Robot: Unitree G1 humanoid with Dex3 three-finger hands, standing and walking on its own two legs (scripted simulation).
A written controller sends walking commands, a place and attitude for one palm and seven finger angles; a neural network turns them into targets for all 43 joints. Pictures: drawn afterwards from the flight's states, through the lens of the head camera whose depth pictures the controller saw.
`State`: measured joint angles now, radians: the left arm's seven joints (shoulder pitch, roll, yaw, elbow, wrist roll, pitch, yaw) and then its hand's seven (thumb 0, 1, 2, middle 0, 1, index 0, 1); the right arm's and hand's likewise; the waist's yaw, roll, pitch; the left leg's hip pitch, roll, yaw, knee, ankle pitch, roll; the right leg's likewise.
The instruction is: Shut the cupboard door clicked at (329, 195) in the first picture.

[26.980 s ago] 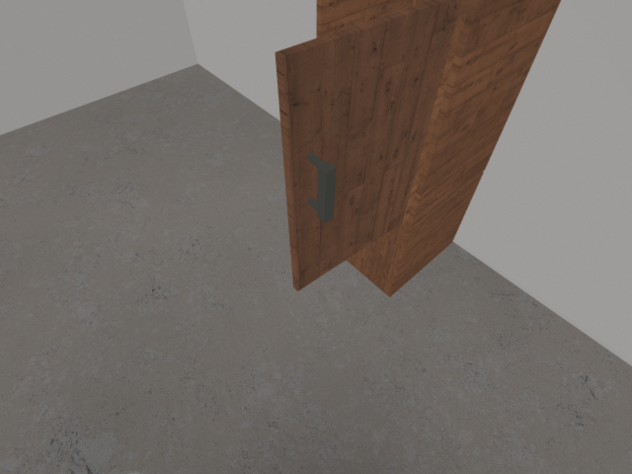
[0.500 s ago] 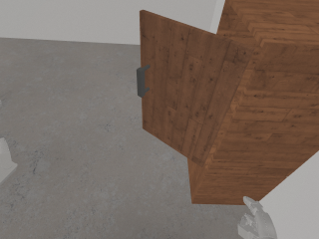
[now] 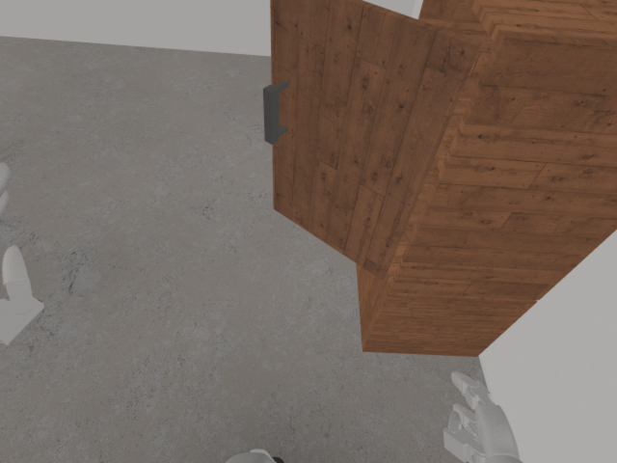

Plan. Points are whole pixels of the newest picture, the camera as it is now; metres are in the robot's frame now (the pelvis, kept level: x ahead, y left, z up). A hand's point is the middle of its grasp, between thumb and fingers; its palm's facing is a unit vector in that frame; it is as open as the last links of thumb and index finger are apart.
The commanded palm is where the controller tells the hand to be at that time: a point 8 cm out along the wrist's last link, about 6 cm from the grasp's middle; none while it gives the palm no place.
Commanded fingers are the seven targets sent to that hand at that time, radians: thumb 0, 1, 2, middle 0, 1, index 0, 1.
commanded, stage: step back with the hand held close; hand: left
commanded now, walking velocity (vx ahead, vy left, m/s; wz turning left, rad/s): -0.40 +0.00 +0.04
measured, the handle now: (277, 112) +0.77 +0.11 +0.02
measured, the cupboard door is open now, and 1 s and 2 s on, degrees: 53 53 53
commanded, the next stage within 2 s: stop stepping back and stand still in 0.38 s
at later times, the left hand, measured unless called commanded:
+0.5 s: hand out of the picture +0.09 +0.27 +0.19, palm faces +0.46 -0.76 -0.46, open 7.4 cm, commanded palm +0.03 +0.30 +0.19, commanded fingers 0.00 0.90 0.90 -0.20 -0.30 -0.20 -0.30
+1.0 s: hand out of the picture -0.01 +0.30 +0.20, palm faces +0.44 -0.80 -0.40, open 7.4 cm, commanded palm -0.07 +0.34 +0.19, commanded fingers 0.00 0.90 0.90 -0.20 -0.30 -0.20 -0.30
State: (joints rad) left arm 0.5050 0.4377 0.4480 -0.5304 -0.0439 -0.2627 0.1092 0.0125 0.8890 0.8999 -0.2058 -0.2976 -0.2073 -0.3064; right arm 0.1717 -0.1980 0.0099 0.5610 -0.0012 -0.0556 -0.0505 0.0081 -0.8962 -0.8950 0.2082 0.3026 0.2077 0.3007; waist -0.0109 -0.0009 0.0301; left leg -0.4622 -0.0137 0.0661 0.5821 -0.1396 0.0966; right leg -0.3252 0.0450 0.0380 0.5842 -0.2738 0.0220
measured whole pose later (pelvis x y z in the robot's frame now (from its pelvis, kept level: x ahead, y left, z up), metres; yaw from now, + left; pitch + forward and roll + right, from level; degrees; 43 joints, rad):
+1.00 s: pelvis -0.20 +0.03 +0.01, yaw +2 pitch -1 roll -1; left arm 0.52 0.45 0.42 -0.56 -0.05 -0.14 0.15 0.01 0.89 0.90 -0.20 -0.30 -0.20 -0.31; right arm 0.26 -0.17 0.02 0.59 -0.01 -0.10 -0.06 0.01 -0.90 -0.90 0.21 0.30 0.20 0.30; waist -0.04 -0.05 -0.05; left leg -0.46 -0.02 0.06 0.51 -0.32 -0.02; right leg -0.19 0.07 -0.06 0.47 -0.41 -0.06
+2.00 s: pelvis -0.20 +0.08 +0.01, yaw -1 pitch +0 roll -1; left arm 0.52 0.42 0.43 -0.39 -0.03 -0.19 0.17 0.01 0.89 0.90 -0.21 -0.30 -0.21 -0.31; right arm 0.22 -0.25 -0.02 0.64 0.01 -0.06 -0.08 0.01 -0.90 -0.90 0.20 0.30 0.20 0.30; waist 0.00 0.01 -0.06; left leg -0.27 0.04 0.03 0.55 -0.29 0.00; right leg -0.23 0.01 -0.11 0.48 -0.27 -0.03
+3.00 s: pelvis -0.21 +0.12 +0.02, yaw -3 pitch -2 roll +0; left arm 0.24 0.19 0.01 1.12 0.02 0.00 0.02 0.00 0.91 0.90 -0.20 -0.30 -0.20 -0.30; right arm 0.24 -0.20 -0.01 1.10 -0.01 0.00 -0.02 0.00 -0.90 -0.90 0.20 0.30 0.20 0.30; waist 0.00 0.00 0.01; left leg -0.16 -0.02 0.07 0.39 -0.21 0.05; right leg -0.16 -0.04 -0.06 0.39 -0.20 0.02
